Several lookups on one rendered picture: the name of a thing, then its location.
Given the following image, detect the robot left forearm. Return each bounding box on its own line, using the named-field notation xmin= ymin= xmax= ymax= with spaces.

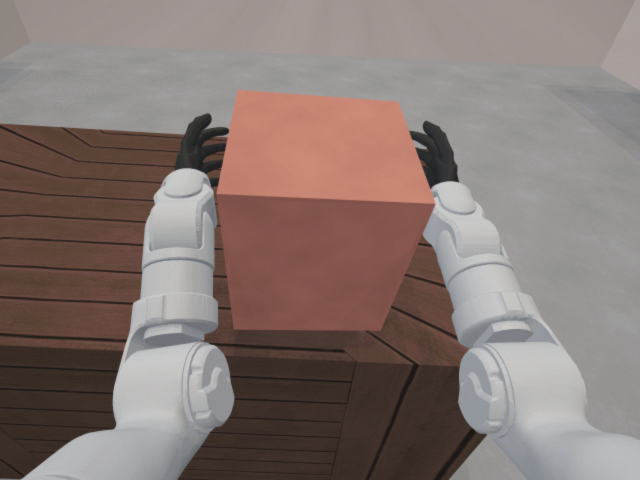
xmin=113 ymin=168 xmax=218 ymax=421

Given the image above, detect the pedestal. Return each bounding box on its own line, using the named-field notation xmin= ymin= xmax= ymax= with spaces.
xmin=0 ymin=124 xmax=487 ymax=480

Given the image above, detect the right robot hand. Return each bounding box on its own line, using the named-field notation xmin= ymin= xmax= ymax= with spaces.
xmin=409 ymin=121 xmax=459 ymax=189

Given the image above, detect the carton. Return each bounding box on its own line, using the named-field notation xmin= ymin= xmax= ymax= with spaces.
xmin=216 ymin=90 xmax=436 ymax=331

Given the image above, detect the robot right upper arm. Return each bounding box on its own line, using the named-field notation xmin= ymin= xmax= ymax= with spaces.
xmin=458 ymin=342 xmax=640 ymax=480

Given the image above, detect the left robot hand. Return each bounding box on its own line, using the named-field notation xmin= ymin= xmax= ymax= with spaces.
xmin=174 ymin=113 xmax=229 ymax=188

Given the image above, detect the robot left upper arm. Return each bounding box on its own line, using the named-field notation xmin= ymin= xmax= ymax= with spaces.
xmin=21 ymin=342 xmax=234 ymax=480

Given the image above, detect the robot right forearm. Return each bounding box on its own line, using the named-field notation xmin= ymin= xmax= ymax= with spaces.
xmin=423 ymin=181 xmax=588 ymax=415

